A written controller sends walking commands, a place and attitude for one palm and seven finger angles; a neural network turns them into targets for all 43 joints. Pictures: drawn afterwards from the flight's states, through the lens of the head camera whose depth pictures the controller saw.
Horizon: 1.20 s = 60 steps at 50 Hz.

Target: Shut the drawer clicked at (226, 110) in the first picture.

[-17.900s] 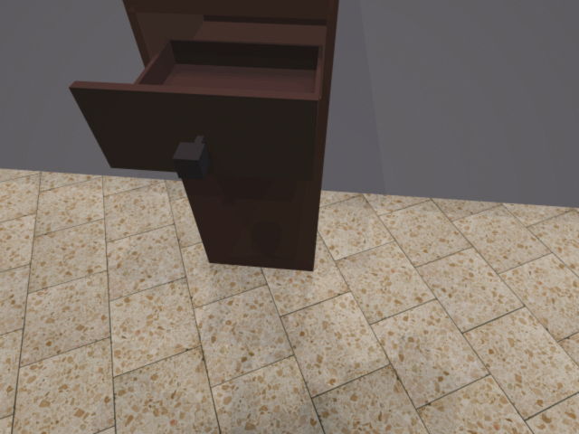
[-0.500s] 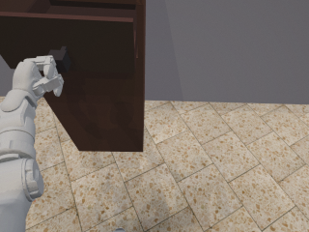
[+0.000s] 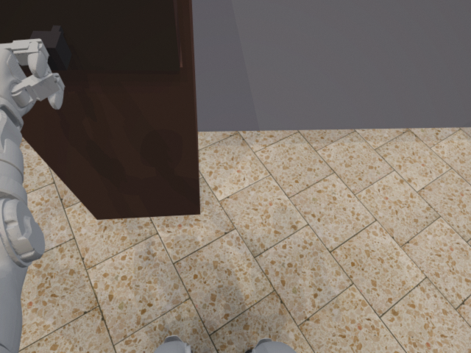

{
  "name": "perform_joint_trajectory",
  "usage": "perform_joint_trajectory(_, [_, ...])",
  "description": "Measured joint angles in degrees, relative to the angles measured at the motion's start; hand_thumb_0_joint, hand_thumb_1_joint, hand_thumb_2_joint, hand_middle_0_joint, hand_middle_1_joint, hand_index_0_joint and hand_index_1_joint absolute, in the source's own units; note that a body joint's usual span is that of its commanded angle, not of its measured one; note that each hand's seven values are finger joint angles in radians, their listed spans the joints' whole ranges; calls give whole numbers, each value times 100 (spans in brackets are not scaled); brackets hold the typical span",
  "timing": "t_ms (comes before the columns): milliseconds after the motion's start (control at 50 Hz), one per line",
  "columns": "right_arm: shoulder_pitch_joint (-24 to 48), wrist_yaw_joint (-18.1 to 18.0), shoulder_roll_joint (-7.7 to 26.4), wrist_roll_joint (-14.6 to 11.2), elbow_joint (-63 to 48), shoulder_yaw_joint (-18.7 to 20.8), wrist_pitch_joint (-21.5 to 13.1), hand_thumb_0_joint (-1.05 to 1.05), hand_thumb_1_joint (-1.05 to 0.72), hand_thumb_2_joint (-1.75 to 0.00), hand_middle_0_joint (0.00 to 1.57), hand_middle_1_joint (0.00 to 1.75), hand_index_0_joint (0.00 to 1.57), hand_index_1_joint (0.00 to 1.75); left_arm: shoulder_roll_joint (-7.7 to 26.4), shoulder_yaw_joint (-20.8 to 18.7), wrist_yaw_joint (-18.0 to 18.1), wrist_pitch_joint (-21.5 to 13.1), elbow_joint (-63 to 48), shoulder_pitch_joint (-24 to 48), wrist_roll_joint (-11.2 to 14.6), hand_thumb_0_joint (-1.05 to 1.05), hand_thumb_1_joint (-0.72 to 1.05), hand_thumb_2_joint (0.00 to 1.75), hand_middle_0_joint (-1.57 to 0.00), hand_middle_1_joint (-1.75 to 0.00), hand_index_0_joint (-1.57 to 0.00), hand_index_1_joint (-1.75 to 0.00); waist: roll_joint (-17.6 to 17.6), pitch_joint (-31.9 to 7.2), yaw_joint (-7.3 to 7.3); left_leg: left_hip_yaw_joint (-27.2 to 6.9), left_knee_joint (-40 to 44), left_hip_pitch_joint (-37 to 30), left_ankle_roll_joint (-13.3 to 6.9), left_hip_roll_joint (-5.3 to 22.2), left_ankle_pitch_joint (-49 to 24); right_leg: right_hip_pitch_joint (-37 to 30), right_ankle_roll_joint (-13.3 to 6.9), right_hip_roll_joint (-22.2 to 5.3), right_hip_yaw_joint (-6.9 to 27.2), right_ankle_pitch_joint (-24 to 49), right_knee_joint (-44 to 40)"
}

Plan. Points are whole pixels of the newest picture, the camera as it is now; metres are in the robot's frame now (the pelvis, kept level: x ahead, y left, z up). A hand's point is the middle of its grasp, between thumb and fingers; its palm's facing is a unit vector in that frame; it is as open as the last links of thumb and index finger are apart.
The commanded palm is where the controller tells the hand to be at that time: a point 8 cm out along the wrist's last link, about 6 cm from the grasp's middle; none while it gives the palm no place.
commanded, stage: push the drawer shut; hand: left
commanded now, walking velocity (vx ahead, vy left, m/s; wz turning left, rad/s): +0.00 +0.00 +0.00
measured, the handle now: (53, 43) +0.60 +0.25 +0.14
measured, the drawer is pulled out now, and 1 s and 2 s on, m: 0.02 0.00 0.00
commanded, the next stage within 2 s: pull the fist back off the drawer in 0.54 s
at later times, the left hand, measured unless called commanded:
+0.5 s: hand (51, 70) +0.53 +0.24 +0.14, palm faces +0.02 -1.00 -0.02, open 3.4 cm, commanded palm +0.57 +0.27 +0.14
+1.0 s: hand (47, 70) +0.54 +0.25 +0.14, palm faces +0.00 -1.00 +0.00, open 3.3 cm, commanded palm +0.53 +0.28 +0.14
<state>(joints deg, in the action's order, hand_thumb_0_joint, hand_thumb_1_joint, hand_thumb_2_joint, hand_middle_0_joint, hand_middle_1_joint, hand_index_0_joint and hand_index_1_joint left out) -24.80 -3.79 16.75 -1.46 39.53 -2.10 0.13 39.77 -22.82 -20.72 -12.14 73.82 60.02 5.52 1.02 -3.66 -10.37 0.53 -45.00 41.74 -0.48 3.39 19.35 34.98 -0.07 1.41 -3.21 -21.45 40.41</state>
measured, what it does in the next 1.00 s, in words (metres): stands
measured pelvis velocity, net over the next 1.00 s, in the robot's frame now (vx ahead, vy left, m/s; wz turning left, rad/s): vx -0.01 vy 0.01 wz -0.01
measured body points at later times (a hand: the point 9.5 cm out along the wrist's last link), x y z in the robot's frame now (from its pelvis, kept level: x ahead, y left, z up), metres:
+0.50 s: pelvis +0.00 +0.00 +0.00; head +0.12 +0.03 +0.43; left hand +0.53 +0.29 +0.14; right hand -0.04 -0.27 -0.10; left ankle +0.02 +0.11 -0.71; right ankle -0.03 -0.12 -0.71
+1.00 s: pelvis -0.01 +0.01 -0.01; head +0.12 +0.04 +0.42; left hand +0.53 +0.30 +0.14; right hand -0.07 -0.26 -0.10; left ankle +0.02 +0.11 -0.71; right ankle -0.03 -0.12 -0.71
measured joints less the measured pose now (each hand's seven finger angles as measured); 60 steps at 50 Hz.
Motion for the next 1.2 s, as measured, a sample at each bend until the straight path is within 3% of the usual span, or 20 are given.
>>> perform_joint_trajectory(300, [-186,77,-49,87,23,-15,140,0,-91,-90,20,30,20,30,180,-6,-5,88,277,378,-195,4,87,99,-140,-160,-140,-160,46,-53,-72,-47,-95,197,-12,12,85,133,16,21,-37,-39,-13])
perform_joint_trajectory(660, [-94,-28,62,77,121,-133,-186,0,-91,-90,20,30,20,30,437,305,72,93,556,860,-114,5,84,101,-140,-160,-140,-160,40,34,-187,-123,-253,540,-20,48,1,431,20,63,-98,63,86])
perform_joint_trajectory(900, [-265,-39,64,89,62,-151,-243,0,-91,-90,20,30,20,30,615,148,-30,144,609,895,-247,4,80,99,-140,-160,-140,-160,48,25,-270,-76,-327,633,-56,63,13,533,50,72,-47,83,137])
perform_joint_trajectory(1020, [-348,37,-1,133,-10,-117,-158,0,-91,-90,20,30,20,30,569,-22,-40,164,482,783,-291,6,79,96,-140,-160,-140,-160,43,-22,-270,-50,-333,630,-74,54,31,534,64,61,-20,77,135])
perform_joint_trajectory(1200, [-369,175,-58,139,-126,-46,32,0,-91,-90,20,30,20,30,175,-196,78,129,-31,186,-162,4,86,93,-140,-160,-140,-160,60,-146,-166,63,-255,401,-104,46,106,347,97,42,90,39,62])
